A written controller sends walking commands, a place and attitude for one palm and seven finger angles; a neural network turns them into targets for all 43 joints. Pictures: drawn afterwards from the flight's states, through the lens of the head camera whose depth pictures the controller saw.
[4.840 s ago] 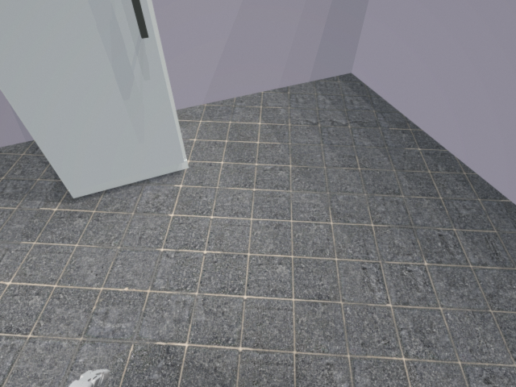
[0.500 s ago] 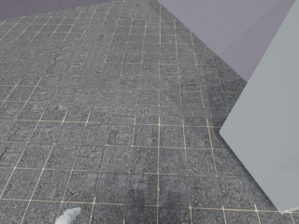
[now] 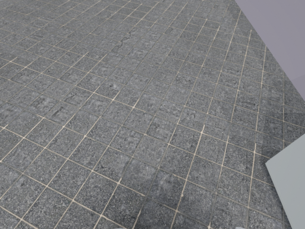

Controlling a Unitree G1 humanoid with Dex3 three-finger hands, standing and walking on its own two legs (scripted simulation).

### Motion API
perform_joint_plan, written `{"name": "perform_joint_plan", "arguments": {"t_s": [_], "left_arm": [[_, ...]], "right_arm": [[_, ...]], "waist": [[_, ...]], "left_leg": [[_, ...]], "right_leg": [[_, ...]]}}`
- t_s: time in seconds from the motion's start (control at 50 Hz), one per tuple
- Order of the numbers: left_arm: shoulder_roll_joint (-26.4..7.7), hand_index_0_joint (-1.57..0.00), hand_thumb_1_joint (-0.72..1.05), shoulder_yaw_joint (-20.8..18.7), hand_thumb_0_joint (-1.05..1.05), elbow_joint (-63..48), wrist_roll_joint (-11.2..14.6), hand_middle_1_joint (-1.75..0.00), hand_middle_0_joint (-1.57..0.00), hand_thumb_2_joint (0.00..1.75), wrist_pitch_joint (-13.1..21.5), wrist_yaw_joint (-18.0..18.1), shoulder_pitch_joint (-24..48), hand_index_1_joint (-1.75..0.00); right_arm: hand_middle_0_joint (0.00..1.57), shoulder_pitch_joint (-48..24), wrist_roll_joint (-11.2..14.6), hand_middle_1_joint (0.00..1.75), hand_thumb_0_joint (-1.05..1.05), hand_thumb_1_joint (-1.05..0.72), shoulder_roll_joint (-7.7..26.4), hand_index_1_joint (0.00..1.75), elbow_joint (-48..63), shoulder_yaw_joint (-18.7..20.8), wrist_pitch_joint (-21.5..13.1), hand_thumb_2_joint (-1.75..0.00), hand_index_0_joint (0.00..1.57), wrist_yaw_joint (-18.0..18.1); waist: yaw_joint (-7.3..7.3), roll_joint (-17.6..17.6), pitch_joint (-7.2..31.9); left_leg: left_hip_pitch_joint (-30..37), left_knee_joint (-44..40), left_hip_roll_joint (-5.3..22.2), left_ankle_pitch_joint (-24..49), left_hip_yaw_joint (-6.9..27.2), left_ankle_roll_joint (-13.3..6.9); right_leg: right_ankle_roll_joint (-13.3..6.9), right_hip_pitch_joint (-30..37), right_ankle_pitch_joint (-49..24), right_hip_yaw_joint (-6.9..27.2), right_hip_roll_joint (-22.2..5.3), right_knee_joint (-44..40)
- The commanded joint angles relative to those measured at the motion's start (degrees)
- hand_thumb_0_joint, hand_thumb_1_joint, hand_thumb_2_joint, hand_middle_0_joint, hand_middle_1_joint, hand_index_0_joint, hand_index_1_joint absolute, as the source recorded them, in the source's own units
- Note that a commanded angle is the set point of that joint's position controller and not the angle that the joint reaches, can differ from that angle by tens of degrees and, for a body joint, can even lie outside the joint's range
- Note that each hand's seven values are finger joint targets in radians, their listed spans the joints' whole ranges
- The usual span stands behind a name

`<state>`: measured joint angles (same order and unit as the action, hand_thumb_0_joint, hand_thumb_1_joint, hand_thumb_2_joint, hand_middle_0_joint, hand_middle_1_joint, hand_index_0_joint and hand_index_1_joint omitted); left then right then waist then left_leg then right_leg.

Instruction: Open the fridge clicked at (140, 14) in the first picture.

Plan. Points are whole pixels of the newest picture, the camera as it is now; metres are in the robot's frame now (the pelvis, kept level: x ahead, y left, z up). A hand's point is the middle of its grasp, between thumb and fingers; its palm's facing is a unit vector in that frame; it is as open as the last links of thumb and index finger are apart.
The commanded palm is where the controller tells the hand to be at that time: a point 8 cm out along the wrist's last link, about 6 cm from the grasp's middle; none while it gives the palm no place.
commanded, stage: walk to a spot facing it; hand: right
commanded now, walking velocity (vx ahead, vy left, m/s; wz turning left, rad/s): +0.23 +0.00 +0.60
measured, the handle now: out of the picture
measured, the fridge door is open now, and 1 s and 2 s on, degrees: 0 0 0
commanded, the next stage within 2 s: turn to face it in 0.64 s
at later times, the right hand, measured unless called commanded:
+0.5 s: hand out of the picture +0.12 -0.21 -0.17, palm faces -0.13 +0.98 -0.18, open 7.4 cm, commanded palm none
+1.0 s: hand (181, 155) +0.38 -0.08 -0.15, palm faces -0.45 +0.87 -0.20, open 7.4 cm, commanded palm none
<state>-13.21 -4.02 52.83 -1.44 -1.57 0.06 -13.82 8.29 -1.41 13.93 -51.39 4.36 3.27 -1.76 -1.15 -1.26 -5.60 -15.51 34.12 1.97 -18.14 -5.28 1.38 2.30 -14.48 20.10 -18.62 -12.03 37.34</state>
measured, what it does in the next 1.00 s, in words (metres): walks ahead, turning left: right foot, then left foot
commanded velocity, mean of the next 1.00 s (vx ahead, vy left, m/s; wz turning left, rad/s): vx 0.11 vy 0.00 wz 0.21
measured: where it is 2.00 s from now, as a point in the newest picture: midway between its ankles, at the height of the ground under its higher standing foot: outside the picture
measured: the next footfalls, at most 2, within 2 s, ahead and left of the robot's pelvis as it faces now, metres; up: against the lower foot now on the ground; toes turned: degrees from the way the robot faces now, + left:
right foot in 0.48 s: +0.19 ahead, -0.10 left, +0.00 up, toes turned +7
left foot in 0.94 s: +0.19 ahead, +0.16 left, +0.00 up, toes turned +31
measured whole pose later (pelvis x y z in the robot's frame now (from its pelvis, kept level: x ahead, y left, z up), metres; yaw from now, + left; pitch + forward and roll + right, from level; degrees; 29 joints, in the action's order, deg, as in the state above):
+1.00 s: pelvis +0.18 +0.02 +0.00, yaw +22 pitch +0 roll +1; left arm -9.2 -2.3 63.1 -0.7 -0.9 0.9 -22.7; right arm 2.5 -1.6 9.5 -55.6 1.4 -1.5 0.9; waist -5.1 -1.2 -4.7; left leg -17.7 32.8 3.3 -15.2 -7.8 -0.4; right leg 2.0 -11.6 28.3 -11.0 -6.2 40.3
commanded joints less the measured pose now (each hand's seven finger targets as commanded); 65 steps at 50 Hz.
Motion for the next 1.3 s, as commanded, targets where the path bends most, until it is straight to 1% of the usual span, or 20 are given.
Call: {"name": "perform_joint_plan", "arguments": {"t_s": [0.0, 0.06, 0.3, 0.38, 0.42, 0.44, 0.46, 0.48, 0.54, 0.62, 0.86, 0.9, 0.92, 0.94, 0.96, 1.08, 1.22, 1.24, 1.26, 1.28], "left_arm": [[-5.56, -0.20, 0.90, -0.31, 0.00, -8.33, 0.42, -0.30, -0.20, 0.90, -0.19, 0.70, 5.57, -0.30], [-6.77, -0.20, 0.90, -1.03, 0.00, -6.25, -0.32, -0.30, -0.20, 0.90, -0.28, -0.09, 6.83, -0.30], [-5.37, -0.20, 0.90, -0.50, 0.00, -6.15, -0.01, -0.30, -0.20, 0.90, 2.03, -1.02, 8.60, -0.30], [-4.58, -0.20, 0.90, -0.12, 0.00, -6.45, 0.50, -0.30, -0.20, 0.90, 3.14, -0.61, 7.87, -0.30], [-5.28, -0.20, 0.90, -0.17, 0.00, -4.17, 0.59, -0.30, -0.20, 0.90, 3.79, 0.17, 1.86, -0.30], [-7.67, -0.20, 0.90, -0.63, 0.00, -2.40, 0.56, -0.30, -0.20, 0.90, 4.24, 0.88, -3.50, -0.30], [-14.23, -0.20, 0.90, -2.00, 0.00, -1.11, -0.45, -0.30, -0.20, 0.90, 4.51, 1.23, -9.91, -0.30], [-16.05, -0.20, 0.90, -1.82, 0.00, -1.51, -0.35, -0.30, -0.20, 0.90, 3.75, 1.01, -11.39, -0.30], [-8.12, -0.20, 0.90, 0.39, 0.00, -2.90, 0.02, -0.30, -0.20, 0.90, 4.10, 1.48, -2.31, -0.30], [-5.81, -0.20, 0.90, 0.73, 0.00, -1.61, 0.35, -0.30, -0.20, 0.90, 4.61, 1.96, -2.77, -0.30], [-4.52, -0.20, 0.90, 0.21, 0.00, 5.90, -0.22, -0.30, -0.20, 0.90, 3.43, 1.43, -8.84, -0.30], [-2.92, -0.20, 0.90, 0.66, 0.00, 7.02, 0.59, -0.30, -0.20, 0.90, 3.58, 1.09, -10.08, -0.30], [-0.47, -0.20, 0.90, 1.12, 0.00, 6.53, 1.12, -0.30, -0.20, 0.90, 3.57, 0.78, -11.01, -0.30], [1.79, -0.20, 0.90, 1.62, 0.00, 5.21, 1.56, -0.30, -0.20, 0.90, 2.75, 0.64, -9.44, -0.30], [0.93, -0.20, 0.90, 1.27, 0.00, 4.23, 1.54, -0.30, -0.20, 0.90, 1.40, 1.10, -7.32, -0.30], [1.35, -0.20, 0.90, 0.05, 0.00, 4.71, 0.74, -0.30, -0.20, 0.90, -1.01, -0.23, -7.23, -0.30], [-0.91, -0.20, 0.90, -0.98, 0.00, 1.04, 0.16, -0.30, -0.20, 0.90, -0.29, -1.23, -6.64, -0.30], [-3.26, -0.20, 0.90, -1.61, 0.00, 0.96, 0.14, -0.30, -0.20, 0.90, 0.14, -1.38, -8.96, -0.30], [-9.50, -0.20, 0.90, -3.06, 0.00, 0.02, -0.32, -0.30, -0.20, 0.90, 0.64, -1.20, -10.82, -0.30], [-12.89, -0.20, 0.90, -3.73, 0.00, 0.03, -0.71, -0.30, -0.20, 0.90, 0.94, -0.51, -12.95, -0.30]], "right_arm": [[0.20, 12.59, 0.82, 0.30, 0.00, -0.90, 15.65, 0.30, 1.27, 3.62, -2.31, -0.90, 0.20, 2.47], [0.20, 3.31, 0.69, 0.30, 0.00, -0.90, 9.78, 0.30, 3.24, 2.16, -2.38, -0.90, 0.20, 2.55], [0.20, 8.38, 0.23, 0.30, 0.00, -0.90, 9.76, 0.30, -0.14, 1.64, -5.38, -0.90, 0.20, 1.83], [0.20, 7.70, 0.20, 0.30, 0.00, -0.90, 10.02, 0.30, -0.59, 1.90, -5.08, -0.90, 0.20, 1.83], [0.20, 5.55, 0.65, 0.30, 0.00, -0.90, 9.38, 0.30, -0.53, 2.02, -4.63, -0.90, 0.20, 1.78], [0.20, 5.39, 0.75, 0.30, 0.00, -0.90, 6.91, 0.30, -0.25, 1.61, -4.50, -0.90, 0.20, 1.56], [0.20, 6.53, 1.27, 0.30, 0.00, -0.90, 2.77, 0.30, 0.81, 1.04, -4.19, -0.90, 0.20, 0.94], [0.20, 6.67, 0.76, 0.30, 0.00, -0.90, 3.05, 0.30, 1.74, 0.97, -4.29, -0.90, 0.20, 0.78], [0.20, 3.10, -0.20, 0.30, 0.00, -0.90, 4.22, 0.30, 0.19, 1.72, -3.43, -0.90, 0.20, -0.51], [0.20, 6.81, 0.07, 0.30, 0.00, -0.90, 1.14, 0.30, -1.06, 1.42, -1.60, -0.90, 0.20, -0.32], [0.20, 0.02, -0.12, 0.30, 0.00, -0.90, -2.02, 0.30, -1.39, -1.65, -3.22, -0.90, 0.20, 2.19], [0.20, 4.81, -0.07, 0.30, 0.00, -0.90, 1.14, 0.30, -4.07, -1.50, -4.58, -0.90, 0.20, 2.84], [0.20, 8.32, -0.21, 0.30, 0.00, -0.90, 4.88, 0.30, -5.41, -0.83, -5.24, -0.90, 0.20, 3.62], [0.20, 11.12, 0.06, 0.30, 0.00, -0.90, 8.17, 0.30, -6.61, -0.34, -5.68, -0.90, 0.20, 3.92], [0.20, 11.57, 0.45, 0.30, 0.00, -0.90, 9.57, 0.30, -6.27, 0.36, -5.52, -0.90, 0.20, 4.03], [0.20, -1.81, -0.12, 0.30, 0.00, -0.90, 5.80, 0.30, -1.27, 0.08, -3.81, -0.90, 0.20, 4.77], [0.20, -1.94, 0.05, 0.30, 0.00, -0.90, 6.34, 0.30, 0.70, 1.62, -2.51, -0.90, 0.20, 4.04], [0.20, -1.55, 0.41, 0.30, 0.00, -0.90, 5.01, 0.30, 1.32, 1.44, -2.09, -0.90, 0.20, 3.86], [0.20, -0.48, 0.90, 0.30, 0.00, -0.90, 1.58, 0.30, 3.32, 1.18, -1.51, -0.90, 0.20, 3.38], [0.20, -5.14, 0.41, 0.30, 0.00, -0.90, 0.48, 0.30, 5.95, 0.52, -1.45, -0.90, 0.20, 3.30]], "waist": [[7.68, 17.44, 11.49], [3.40, 10.36, 4.06], [3.55, 8.62, 3.54], [2.95, 9.31, 3.65], [-0.09, 7.59, 4.62], [-2.40, 1.14, 6.81], [-4.56, -15.93, 10.90], [-4.25, -17.99, 10.39], [-0.60, -6.11, 0.36], [1.36, -7.33, 4.76], [-0.39, -9.34, 6.49], [2.18, -4.08, 10.15], [3.13, 2.87, 14.16], [3.86, 9.28, 15.57], [5.33, 15.90, 17.48], [-0.33, 10.32, 5.81], [-1.42, 8.93, 5.56], [-2.85, 0.44, 7.16], [-3.74, -17.97, 6.24], [-5.99, -19.05, 5.96]], "left_leg": [[17.16, -16.38, 21.69, 23.11, 28.49, -13.04], [8.68, -19.82, 13.43, -0.36, 22.10, -10.58], [10.31, -20.68, 11.02, 2.84, 24.09, -12.42], [6.96, -16.79, 9.82, 9.54, 24.99, -11.64], [-0.32, -11.35, 6.34, 8.78, 22.84, -8.76], [-7.18, -3.45, 2.19, 6.91, 20.34, -6.56], [-18.41, 12.87, -5.76, -8.84, 11.72, -3.20], [-22.14, 25.63, -4.80, -18.12, 6.78, -1.66], [-20.45, 34.23, 1.67, -6.83, 6.63, -0.45], [-17.75, 35.07, 1.76, -0.57, 4.42, 1.90], [-3.53, -1.12, 0.23, 4.24, -1.30, 0.30], [10.28, -11.36, 2.72, 19.65, -0.10, -0.18], [23.17, -7.43, 12.40, 40.79, 7.49, -3.06], [26.49, -6.08, 23.64, 60.80, 12.37, -9.07], [23.96, -6.96, 25.01, 63.40, 12.88, -12.78], [2.47, -13.28, 19.78, 26.75, 0.02, -8.31], [-2.35, -3.88, 17.65, 9.32, -5.37, -3.81], [-5.75, 4.06, 15.64, 4.00, -5.97, -1.90], [-17.31, 17.75, 7.45, -13.95, -8.04, 2.86], [-20.75, 30.74, 4.09, -21.12, -1.85, 3.25]], "right_leg": [[2.06, -23.35, 17.08, 14.73, 3.33, 26.79], [2.42, -23.29, 3.16, 16.88, 2.21, 28.77], [2.91, -19.96, -1.58, 16.01, 5.57, 12.24], [1.79, -10.20, -0.06, 14.79, 8.37, 1.04], [1.48, 3.66, -6.90, 13.34, 9.62, -9.26], [0.55, 14.98, -6.50, 16.42, 6.26, -14.38], [-3.97, 24.15, 0.56, 34.35, -9.63, -19.05], [-8.77, 19.95, 7.10, 42.82, -19.20, -24.61], [-7.09, 4.89, -1.25, 30.13, -12.40, -26.28], [-6.43, 8.62, -32.88, 13.63, -7.66, -20.52], [-7.88, 11.22, -46.43, 11.52, -4.79, -12.08], [-3.96, 6.49, -40.25, 11.83, -1.80, -5.94], [-1.26, -4.73, -25.19, 9.62, 1.04, 0.52], [0.92, -11.15, 8.97, 9.61, 6.01, 9.23], [0.84, -11.73, 19.10, 13.73, 6.88, 16.61], [1.33, -10.48, 8.19, 14.25, 6.14, 23.24], [0.89, -2.13, -4.38, 8.88, 7.96, 0.93], [-0.04, 3.10, -9.30, 12.74, 6.32, -6.60], [-6.06, 5.37, -18.82, 34.01, -6.48, -15.40], [-12.15, 3.37, -23.13, 45.17, -14.39, -21.28]]}}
